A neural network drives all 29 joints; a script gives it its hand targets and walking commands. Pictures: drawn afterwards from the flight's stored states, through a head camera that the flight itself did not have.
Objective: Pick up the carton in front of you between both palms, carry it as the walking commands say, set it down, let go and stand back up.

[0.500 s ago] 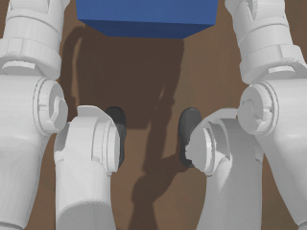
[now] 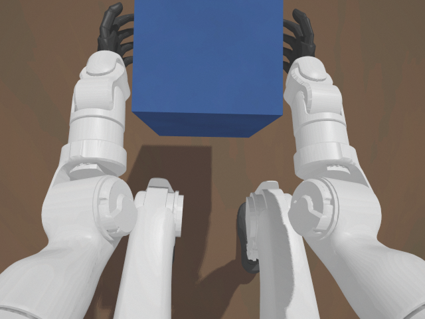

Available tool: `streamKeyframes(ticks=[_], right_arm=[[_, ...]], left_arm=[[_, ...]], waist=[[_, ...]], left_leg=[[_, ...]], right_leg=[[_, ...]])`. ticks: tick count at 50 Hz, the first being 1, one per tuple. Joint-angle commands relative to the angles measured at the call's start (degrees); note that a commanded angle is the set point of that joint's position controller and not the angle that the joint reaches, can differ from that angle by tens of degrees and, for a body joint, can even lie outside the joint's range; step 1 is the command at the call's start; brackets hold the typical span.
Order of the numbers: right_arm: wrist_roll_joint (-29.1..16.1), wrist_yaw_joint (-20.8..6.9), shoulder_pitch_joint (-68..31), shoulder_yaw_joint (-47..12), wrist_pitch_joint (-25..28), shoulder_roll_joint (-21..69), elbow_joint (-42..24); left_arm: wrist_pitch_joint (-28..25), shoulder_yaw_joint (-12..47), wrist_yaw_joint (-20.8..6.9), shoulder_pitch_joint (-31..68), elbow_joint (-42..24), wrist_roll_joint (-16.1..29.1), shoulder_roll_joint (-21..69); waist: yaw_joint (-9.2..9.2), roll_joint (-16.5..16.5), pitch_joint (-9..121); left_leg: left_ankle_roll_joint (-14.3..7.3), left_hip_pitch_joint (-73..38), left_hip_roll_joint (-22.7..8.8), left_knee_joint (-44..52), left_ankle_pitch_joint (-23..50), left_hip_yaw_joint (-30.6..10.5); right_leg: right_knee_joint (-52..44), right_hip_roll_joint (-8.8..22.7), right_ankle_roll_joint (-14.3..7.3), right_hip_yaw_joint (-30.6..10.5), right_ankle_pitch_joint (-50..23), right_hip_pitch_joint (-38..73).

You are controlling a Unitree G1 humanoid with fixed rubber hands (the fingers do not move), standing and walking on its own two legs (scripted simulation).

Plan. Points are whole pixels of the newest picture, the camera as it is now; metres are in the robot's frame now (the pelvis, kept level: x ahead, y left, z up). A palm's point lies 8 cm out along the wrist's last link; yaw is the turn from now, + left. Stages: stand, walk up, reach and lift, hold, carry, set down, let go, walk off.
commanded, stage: reach and lift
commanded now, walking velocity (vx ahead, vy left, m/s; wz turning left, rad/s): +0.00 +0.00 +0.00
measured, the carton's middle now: (206, 75) +0.52 +0.03 -0.14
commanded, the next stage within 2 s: none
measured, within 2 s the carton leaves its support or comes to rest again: neither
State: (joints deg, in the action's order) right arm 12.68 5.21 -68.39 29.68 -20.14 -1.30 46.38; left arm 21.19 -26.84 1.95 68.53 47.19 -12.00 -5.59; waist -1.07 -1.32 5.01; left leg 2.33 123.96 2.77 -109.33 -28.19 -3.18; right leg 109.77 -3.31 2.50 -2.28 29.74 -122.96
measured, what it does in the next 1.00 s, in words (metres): rises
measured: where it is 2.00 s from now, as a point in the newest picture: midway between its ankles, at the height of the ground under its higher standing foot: (208, 247)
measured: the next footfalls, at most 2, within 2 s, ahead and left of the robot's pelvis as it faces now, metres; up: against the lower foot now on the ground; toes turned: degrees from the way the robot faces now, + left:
none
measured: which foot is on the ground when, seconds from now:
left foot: down 0.00-1.00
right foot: down 0.00-1.00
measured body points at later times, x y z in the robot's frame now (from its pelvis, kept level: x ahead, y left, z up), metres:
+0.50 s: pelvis +0.03 +0.00 +0.11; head +0.24 +0.01 +0.51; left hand +0.49 +0.17 +0.06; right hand +0.50 -0.14 +0.07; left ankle +0.12 +0.13 -0.41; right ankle +0.12 -0.13 -0.41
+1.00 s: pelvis +0.07 +0.00 +0.25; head +0.17 +0.01 +0.69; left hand +0.44 +0.16 +0.22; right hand +0.45 -0.14 +0.22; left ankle +0.12 +0.13 -0.41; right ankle +0.11 -0.13 -0.41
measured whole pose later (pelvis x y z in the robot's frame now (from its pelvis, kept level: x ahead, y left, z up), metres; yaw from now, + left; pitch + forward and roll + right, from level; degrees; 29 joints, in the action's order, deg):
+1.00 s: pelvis +0.07 +0.00 +0.25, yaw +1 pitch +22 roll +0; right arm 13.1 1.9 -28.8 22.1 -22.1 8.2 31.0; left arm 22.8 -21.5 0.5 28.8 30.8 -13.6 7.0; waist -0.4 -0.7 10.8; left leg 1.0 58.0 1.4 -58.4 -22.2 -3.2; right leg 58.8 -2.0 1.0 -3.5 23.3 -57.3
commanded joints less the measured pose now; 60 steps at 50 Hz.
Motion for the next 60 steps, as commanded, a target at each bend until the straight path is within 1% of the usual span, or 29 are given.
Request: streamKeyframes(ticks=[1, 4, 7, 12, 15, 21, 29, 38, 51, 60], right_arm=[[-5.3, -15.3, -37.6, -21.4, 0.1, 55.7, 1.3], [-6.0, -16.0, -38.3, -23.1, -0.6, 57.6, -0.7], [-7.0, -16.6, -37.5, -25.9, -1.7, 60.0, -2.6], [-9.4, -17.5, -33.8, -31.5, -2.9, 63.9, -6.7], [-10.8, -17.7, -30.6, -34.5, -3.2, 65.4, -8.8], [-11.5, -17.8, -22.9, -36.9, -3.1, 66.9, -9.3], [-9.9, -17.8, -13.3, -36.7, -2.1, 67.9, -8.5], [-8.7, -17.8, -3.5, -38.3, -1.3, 69.3, -9.4], [-8.2, -17.8, 11.0, -42.3, -2.0, 69.7, -13.0], [-8.4, -18.2, 19.9, -45.1, -5.3, 68.9, -17.4]], left_arm=[[-0.4, 21.0, -15.4, 36.7, 1.0, 5.8, 58.3], [0.2, 20.9, -15.6, 36.0, 0.0, 5.3, 59.3], [1.1, 22.4, -15.9, 34.7, -1.8, 5.7, 61.2], [2.3, 27.4, -16.6, 31.3, -6.6, 7.7, 65.0], [2.6, 30.8, -16.7, 28.6, -9.0, 9.3, 66.7], [2.5, 34.3, -16.2, 22.0, -10.5, 10.3, 68.9], [1.6, 34.6, -15.4, 12.4, -9.5, 8.7, 71.0], [0.8, 35.8, -15.3, 2.8, -10.9, 7.5, 72.2], [1.2, 39.3, -15.3, -11.4, -14.5, 7.2, 72.1], [4.5, 42.4, -15.4, -20.0, -18.9, 8.0, 71.5]], waist=[[0.15, 2.6, 51.7], [-0.88, 1.6, 56.9], [-1.35, 0.7, 61.9], [-1.22, 0.1, 68.6], [-0.90, 0.4, 69.4], [-0.37, 1.3, 63.7], [-0.06, 1.9, 54.8], [0.05, 1.4, 47.6], [0.43, 1.2, 35.1], [0.37, 1.4, 25.0]], left_leg=[[-1.9, -30.7, 5.9, 13.5, 1.7, 8.2], [-2.1, -34.7, 6.0, 15.8, 2.6, 8.3], [-2.1, -38.4, 6.1, 18.0, 4.7, 8.5], [-1.8, -46.0, 6.2, 20.8, 10.8, 8.3], [-1.5, -49.8, 6.3, 22.6, 13.4, 7.8], [-1.1, -55.0, 6.5, 27.7, 13.7, 6.7], [-1.3, -63.0, 6.6, 36.0, 14.2, 4.7], [-2.0, -74.2, 6.1, 45.9, 16.1, 2.3], [-2.7, -92.5, 4.5, 61.9, 21.9, -0.5], [-2.6, -106.0, 3.4, 73.5, 28.0, -1.2]], right_leg=[[-13.9, -6.6, -2.3, 7.3, -2.0, 26.2], [-16.2, -6.7, -1.9, 7.3, -2.5, 29.8], [-18.3, -6.8, -1.3, 7.3, -4.0, 34.1], [-21.4, -7.1, -0.8, 7.3, -9.5, 40.7], [-23.3, -7.2, -0.7, 7.0, -12.2, 44.1], [-28.2, -7.2, -0.8, 5.9, -12.7, 48.4], [-36.5, -7.0, -1.2, 4.0, -12.6, 54.3], [-46.6, -6.2, -1.8, 1.6, -14.4, 65.9], [-62.9, -4.3, -2.5, -1.6, -21.7, 87.2], [-74.6, -2.8, -2.6, -2.6, -28.1, 101.6]])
